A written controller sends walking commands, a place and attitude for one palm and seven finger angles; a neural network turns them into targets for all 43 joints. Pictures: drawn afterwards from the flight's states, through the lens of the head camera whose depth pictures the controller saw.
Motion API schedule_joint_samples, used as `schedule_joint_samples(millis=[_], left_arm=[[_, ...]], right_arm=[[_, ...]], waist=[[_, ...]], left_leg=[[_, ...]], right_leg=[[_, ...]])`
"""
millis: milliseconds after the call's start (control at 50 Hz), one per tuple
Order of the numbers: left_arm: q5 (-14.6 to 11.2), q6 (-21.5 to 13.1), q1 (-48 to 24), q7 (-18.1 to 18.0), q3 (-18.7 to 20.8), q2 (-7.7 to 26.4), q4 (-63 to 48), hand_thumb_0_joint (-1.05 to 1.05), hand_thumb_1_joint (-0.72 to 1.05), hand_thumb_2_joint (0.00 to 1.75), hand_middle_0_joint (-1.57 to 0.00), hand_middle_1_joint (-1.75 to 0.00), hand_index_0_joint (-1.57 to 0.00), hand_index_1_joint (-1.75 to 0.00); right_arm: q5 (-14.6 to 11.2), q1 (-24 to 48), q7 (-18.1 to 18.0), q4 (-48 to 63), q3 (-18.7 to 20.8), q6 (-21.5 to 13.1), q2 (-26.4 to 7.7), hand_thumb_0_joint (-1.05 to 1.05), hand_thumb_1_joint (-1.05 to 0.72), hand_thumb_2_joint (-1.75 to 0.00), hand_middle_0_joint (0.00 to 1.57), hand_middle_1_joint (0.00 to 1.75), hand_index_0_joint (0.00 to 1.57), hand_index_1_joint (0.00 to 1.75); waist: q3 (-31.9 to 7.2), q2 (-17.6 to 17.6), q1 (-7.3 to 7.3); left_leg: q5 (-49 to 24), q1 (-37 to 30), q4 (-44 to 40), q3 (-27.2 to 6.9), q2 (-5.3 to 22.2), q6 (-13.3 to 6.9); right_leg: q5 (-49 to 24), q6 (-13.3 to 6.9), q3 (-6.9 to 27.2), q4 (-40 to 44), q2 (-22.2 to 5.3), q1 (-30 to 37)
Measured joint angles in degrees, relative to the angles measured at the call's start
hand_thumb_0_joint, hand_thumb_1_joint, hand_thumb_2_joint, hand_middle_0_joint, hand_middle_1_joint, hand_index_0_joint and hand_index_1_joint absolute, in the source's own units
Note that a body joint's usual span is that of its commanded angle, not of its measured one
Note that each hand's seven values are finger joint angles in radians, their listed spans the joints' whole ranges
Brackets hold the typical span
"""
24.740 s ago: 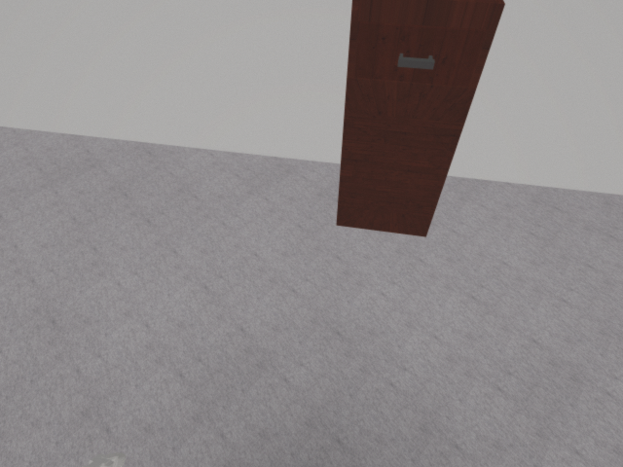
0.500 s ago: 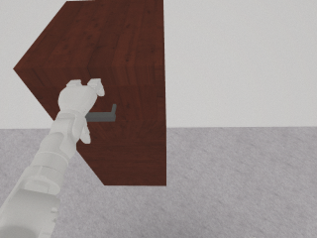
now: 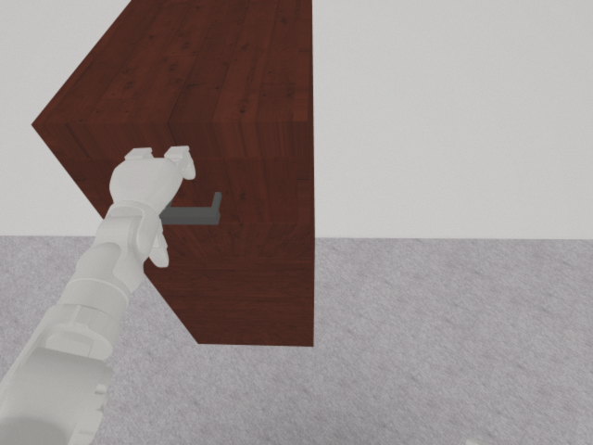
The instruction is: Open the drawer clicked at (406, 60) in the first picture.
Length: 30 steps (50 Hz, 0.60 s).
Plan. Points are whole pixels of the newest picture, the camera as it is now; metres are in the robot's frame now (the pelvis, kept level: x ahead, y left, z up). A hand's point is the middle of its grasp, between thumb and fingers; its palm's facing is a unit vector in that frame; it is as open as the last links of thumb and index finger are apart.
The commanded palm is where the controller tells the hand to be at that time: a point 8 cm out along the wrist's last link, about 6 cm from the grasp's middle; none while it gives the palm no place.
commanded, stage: re-aim the fingers above the handle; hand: left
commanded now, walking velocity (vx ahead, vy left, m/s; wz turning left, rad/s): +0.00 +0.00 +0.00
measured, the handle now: (190, 206) +0.48 +0.20 +0.01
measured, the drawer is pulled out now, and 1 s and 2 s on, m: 0.00 0.00 0.00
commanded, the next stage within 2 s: lower the fingers behind the handle in 0.46 s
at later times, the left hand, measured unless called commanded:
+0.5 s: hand (176, 204) +0.44 +0.20 +0.07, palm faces -0.01 -0.02 -1.00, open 13.6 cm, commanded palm +0.42 +0.22 +0.13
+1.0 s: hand (170, 216) +0.44 +0.21 +0.04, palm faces -0.01 -0.04 -1.00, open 13.8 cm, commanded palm +0.41 +0.22 +0.10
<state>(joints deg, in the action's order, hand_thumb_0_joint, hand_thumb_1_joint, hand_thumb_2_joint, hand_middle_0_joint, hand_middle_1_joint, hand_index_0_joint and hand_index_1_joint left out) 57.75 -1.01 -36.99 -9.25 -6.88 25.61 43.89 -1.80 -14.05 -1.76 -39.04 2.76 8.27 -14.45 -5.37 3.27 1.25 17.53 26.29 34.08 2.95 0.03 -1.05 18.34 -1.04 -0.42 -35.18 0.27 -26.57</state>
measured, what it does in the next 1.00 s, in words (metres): stands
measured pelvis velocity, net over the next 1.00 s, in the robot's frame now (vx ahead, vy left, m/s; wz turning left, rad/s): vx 0.00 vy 0.00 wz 0.00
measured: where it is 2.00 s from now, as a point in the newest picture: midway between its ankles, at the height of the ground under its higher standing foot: outside the picture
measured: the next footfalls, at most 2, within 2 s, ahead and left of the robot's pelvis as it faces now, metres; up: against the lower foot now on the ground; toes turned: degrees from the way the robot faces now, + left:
none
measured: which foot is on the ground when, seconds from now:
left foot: down 0.00-1.00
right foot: down 0.00-1.00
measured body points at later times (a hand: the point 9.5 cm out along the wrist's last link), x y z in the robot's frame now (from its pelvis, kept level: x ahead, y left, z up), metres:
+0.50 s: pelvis +0.00 -0.01 +0.00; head +0.05 -0.03 +0.45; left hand +0.43 +0.19 +0.13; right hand +0.08 -0.27 -0.14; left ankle -0.01 +0.11 -0.73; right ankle -0.01 -0.11 -0.73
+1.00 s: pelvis +0.00 +0.00 -0.01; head +0.06 -0.02 +0.44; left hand +0.43 +0.21 +0.10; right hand +0.06 -0.28 -0.14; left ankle -0.01 +0.11 -0.73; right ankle -0.01 -0.11 -0.73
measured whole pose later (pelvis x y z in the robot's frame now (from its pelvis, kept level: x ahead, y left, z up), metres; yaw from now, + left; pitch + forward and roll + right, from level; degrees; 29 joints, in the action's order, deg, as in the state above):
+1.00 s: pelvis +0.00 +0.00 -0.01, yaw +0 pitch +13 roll +0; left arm 59.8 -7.9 -37.3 -14.7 -4.1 26.4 47.7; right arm -1.1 -16.5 -1.9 -40.8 4.3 7.3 -15.4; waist -6.3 2.4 2.4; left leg 18.9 32.7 38.3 2.6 0.5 -1.0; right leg 19.2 -1.1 -0.7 -38.3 0.7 -32.5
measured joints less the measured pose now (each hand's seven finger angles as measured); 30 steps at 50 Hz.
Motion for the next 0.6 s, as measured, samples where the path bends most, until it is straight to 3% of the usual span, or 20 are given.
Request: schedule_joint_samples(millis=[100,240,380,600], left_arm=[[-0.8,-2.1,0.5,1.8,-0.6,-0.3,-1.5,0.0,-0.49,0.3,-0.32,-1.2,-0.32,-1.2],[0.4,-4.8,0.7,-0.6,1.4,-0.1,-1.1,0.0,-0.49,0.3,-0.34,-1.22,-0.32,-1.2],[0.8,-4.3,0.4,-2.3,1.7,-0.2,0.2,0.0,-0.49,0.3,-0.38,-1.24,-0.35,-1.24],[0.9,-3.4,-0.6,-1.2,2.6,0.7,2.7,0.0,-0.49,0.3,-0.36,-1.22,-0.35,-1.23]], right_arm=[[0.2,-1.2,-0.3,-0.1,0.2,0.1,-0.2,0.0,-0.9,-0.9,0.2,0.3,0.2,0.3],[0.3,-1.3,-0.4,-0.7,0.4,0.1,-0.4,0.0,-0.9,-0.9,0.2,0.3,0.2,0.3],[0.0,-1.1,-0.5,-1.2,0.3,0.2,-0.5,0.0,-0.9,-0.9,0.2,0.3,0.2,0.3],[-0.3,-0.5,-1.4,-0.3,-0.3,-0.2,-0.4,0.0,-0.9,-0.9,0.2,0.3,0.2,0.3]], waist=[[0.1,0.0,-0.01],[0.1,-0.3,0.54],[-0.2,-0.2,0.74],[-0.1,-0.1,1.37]], left_leg=[[0.1,0.0,0.0,-0.3,0.0,0.1],[0.4,0.9,0.5,0.1,0.3,0.2],[0.2,1.0,0.3,0.3,0.5,0.3],[-0.5,0.3,-0.6,0.5,0.7,0.5]], right_leg=[[0.1,-0.1,-0.2,0.2,0.0,0.2],[0.3,-0.2,0.1,-0.5,0.3,-1.0],[0.1,-0.3,0.3,-0.3,0.5,-1.2],[-0.6,-0.5,0.6,0.2,0.7,-0.9]])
